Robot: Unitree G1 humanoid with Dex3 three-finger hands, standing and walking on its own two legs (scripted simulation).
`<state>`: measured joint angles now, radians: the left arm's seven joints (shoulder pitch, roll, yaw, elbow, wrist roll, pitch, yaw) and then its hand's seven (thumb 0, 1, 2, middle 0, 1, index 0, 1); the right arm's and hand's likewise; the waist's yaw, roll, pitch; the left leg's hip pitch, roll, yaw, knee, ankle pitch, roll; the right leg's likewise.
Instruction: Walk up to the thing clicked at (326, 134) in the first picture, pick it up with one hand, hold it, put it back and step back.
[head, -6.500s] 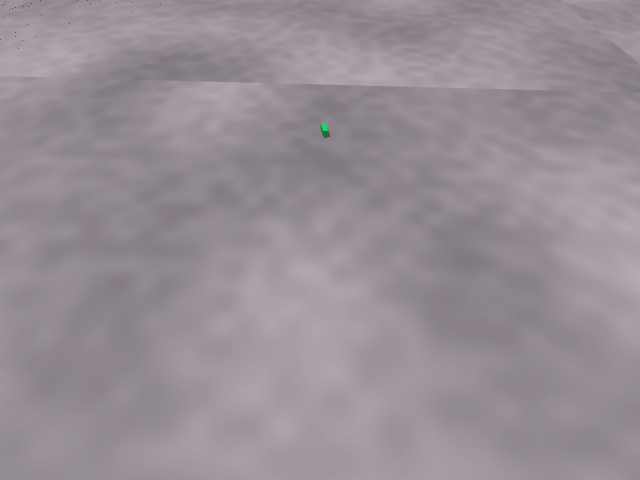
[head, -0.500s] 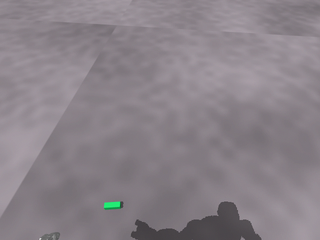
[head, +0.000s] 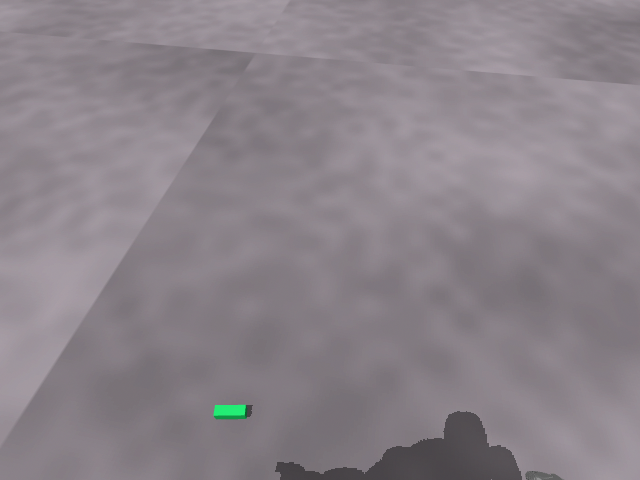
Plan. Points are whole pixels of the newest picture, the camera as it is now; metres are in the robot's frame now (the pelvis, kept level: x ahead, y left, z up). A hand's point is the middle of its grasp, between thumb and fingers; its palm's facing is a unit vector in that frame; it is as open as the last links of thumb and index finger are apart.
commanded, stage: walk up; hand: left
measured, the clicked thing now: (230, 412) +0.44 +0.28 -0.75
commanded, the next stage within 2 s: none
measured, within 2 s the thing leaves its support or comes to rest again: neither
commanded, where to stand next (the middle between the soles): +0.06 +0.00 m, yaw +1 degrees
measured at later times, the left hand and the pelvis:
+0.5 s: hand out of the picture +0.10 +0.27 -0.15, palm faces +0.00 -0.95 -0.32, open 7.4 cm; pelvis +0.01 +0.01 +0.01, yaw +1 degrees
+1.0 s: hand out of the picture +0.02 +0.24 -0.16, palm faces +0.01 -0.92 -0.40, open 7.4 cm; pelvis -0.02 -0.03 -0.01, yaw +1 degrees
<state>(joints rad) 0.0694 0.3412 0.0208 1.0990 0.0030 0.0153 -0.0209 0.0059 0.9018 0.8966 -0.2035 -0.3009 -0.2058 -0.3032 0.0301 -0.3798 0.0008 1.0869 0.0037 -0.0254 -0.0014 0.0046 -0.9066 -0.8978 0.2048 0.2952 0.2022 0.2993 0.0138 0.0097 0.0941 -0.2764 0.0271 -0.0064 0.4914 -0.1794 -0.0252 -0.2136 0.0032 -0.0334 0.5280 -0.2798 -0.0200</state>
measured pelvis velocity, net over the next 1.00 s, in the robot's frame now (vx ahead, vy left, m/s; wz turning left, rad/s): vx -0.02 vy -0.03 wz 0.02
